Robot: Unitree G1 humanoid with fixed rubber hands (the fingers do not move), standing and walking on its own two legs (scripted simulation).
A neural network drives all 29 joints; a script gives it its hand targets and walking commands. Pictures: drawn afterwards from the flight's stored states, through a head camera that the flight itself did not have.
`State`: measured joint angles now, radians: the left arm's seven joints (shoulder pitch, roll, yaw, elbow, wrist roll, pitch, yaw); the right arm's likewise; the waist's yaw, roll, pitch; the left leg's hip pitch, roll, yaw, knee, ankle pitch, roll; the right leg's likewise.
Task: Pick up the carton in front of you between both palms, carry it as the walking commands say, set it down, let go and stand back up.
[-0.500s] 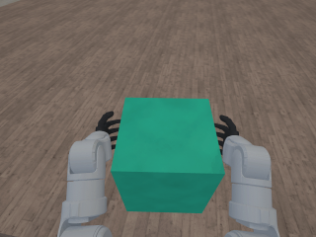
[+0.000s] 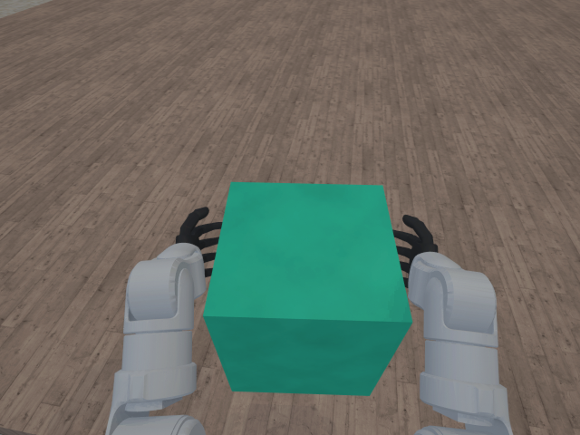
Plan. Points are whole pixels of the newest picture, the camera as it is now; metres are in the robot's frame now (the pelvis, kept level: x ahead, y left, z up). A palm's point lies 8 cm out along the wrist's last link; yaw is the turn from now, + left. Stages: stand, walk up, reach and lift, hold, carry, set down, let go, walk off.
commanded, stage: carry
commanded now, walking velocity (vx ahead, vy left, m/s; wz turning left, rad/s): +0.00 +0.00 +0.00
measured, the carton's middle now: (303, 293) +0.33 +0.00 +0.05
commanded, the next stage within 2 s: none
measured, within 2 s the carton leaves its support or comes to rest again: neither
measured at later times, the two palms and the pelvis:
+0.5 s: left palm (191, 259) +0.32 +0.15 +0.12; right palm (423, 268) +0.32 -0.15 +0.12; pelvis +0.00 +0.00 +0.00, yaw +0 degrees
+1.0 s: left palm (189, 260) +0.32 +0.15 +0.12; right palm (421, 269) +0.32 -0.15 +0.12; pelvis +0.00 +0.00 +0.00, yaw +0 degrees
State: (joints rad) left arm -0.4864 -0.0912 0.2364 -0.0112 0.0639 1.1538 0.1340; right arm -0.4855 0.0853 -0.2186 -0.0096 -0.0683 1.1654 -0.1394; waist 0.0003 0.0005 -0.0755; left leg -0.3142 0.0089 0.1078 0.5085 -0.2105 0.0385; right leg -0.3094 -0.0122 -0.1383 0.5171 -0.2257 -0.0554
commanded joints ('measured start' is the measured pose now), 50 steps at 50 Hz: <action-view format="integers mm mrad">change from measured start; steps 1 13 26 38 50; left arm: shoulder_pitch -608 -623 -613 -589 -599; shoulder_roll -842 -849 -843 -838 -841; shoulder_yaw -625 -629 -627 -623 -629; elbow -65 -73 -70 -55 -65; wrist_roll -271 -280 -273 -271 -275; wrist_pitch -6 -9 -8 -7 -9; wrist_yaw -95 -101 -100 -99 -98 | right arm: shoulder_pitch -628 -644 -626 -605 -615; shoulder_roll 848 852 851 845 845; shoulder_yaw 622 630 624 620 625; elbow -79 -96 -82 -73 -82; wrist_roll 272 272 269 262 268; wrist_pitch -21 -24 -23 -22 -23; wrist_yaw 94 93 95 91 92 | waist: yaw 4 4 4 4 4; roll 4 -11 -1 -6 0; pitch -315 -314 -318 -326 -318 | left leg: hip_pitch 98 94 92 97 94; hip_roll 129 129 131 132 132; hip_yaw -131 -130 -130 -130 -130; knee -70 -64 -64 -62 -66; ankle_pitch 70 76 85 87 79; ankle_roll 29 26 25 26 27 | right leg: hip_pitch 105 101 104 104 97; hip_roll -150 -152 -152 -152 -151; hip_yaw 149 148 146 144 143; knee -87 -85 -81 -80 -81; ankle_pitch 95 117 120 113 90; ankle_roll -20 -19 -19 -17 -17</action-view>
